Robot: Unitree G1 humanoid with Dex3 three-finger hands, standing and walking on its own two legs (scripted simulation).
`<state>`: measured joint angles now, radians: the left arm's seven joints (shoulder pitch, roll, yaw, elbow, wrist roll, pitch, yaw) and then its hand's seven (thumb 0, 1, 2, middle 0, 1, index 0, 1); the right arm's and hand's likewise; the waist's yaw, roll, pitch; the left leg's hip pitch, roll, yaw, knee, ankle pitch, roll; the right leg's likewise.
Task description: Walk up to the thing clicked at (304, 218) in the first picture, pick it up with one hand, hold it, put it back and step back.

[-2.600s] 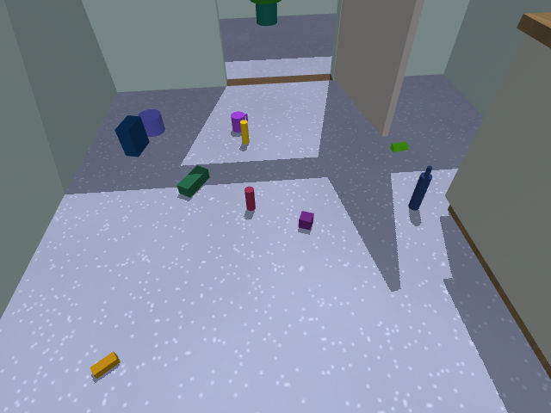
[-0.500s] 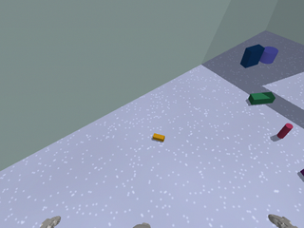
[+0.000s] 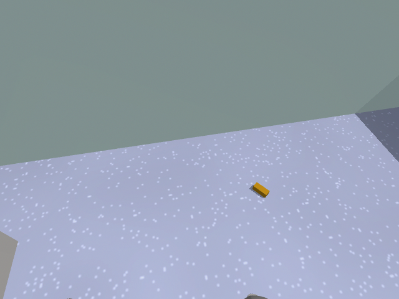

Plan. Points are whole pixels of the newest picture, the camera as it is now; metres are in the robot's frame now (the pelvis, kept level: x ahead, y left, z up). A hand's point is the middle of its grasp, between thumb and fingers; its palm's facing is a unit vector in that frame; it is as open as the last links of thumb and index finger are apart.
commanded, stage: walk up
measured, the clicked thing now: out of the picture +0.13 -1.08 -0.72
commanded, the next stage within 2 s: stand in 1.54 s
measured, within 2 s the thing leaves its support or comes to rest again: neither
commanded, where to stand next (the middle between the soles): +0.08 +0.00 m, yaw +29 degrees
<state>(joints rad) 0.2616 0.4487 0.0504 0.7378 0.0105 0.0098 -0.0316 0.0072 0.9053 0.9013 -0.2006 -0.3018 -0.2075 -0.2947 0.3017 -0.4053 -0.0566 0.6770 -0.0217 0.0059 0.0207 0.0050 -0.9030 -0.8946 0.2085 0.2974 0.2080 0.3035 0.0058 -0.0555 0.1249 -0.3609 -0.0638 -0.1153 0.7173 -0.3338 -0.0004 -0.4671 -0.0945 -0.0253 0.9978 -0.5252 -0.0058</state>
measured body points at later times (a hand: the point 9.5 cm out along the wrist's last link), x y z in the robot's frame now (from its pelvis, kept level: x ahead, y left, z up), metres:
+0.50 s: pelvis -0.01 +0.00 -0.01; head +0.01 +0.02 +0.44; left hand -0.06 +0.35 -0.11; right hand +0.19 -0.29 -0.10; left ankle -0.01 +0.12 -0.72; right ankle +0.05 -0.14 -0.71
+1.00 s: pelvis -0.01 -0.01 +0.00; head +0.01 +0.01 +0.45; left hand -0.12 +0.29 -0.12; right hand +0.23 -0.23 -0.11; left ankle -0.04 +0.10 -0.72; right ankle +0.07 -0.13 -0.71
